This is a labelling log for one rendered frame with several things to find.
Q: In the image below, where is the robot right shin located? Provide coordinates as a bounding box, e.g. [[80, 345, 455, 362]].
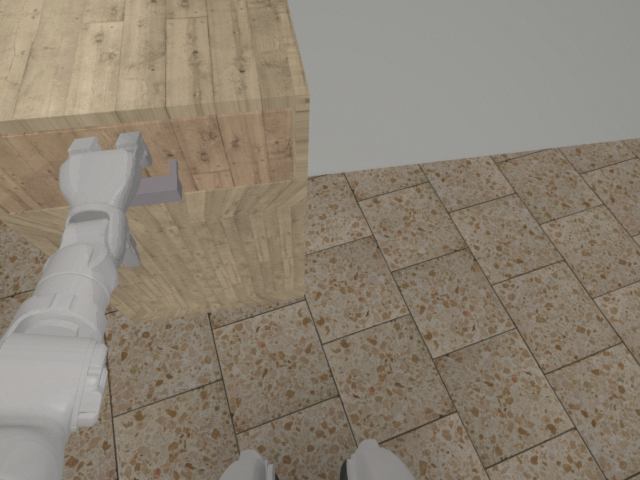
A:
[[354, 439, 379, 455]]

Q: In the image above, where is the drawer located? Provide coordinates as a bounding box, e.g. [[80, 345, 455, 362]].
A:
[[0, 108, 294, 213]]

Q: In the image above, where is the robot left hand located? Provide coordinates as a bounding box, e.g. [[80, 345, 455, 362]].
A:
[[59, 131, 152, 267]]

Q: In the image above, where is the robot left shin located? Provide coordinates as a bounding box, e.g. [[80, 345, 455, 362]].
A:
[[239, 450, 265, 462]]

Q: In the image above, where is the robot shin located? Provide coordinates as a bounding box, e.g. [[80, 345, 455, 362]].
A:
[[239, 450, 265, 462], [354, 439, 379, 455]]

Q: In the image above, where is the robot left forearm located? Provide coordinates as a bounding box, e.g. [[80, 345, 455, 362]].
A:
[[0, 203, 128, 348]]

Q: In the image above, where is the robot left upper arm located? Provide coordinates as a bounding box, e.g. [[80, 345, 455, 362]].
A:
[[0, 333, 108, 480]]

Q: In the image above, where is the handle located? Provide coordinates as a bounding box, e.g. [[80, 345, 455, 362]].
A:
[[129, 159, 182, 207]]

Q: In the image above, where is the cabinet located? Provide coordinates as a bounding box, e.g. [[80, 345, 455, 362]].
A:
[[0, 0, 310, 324]]

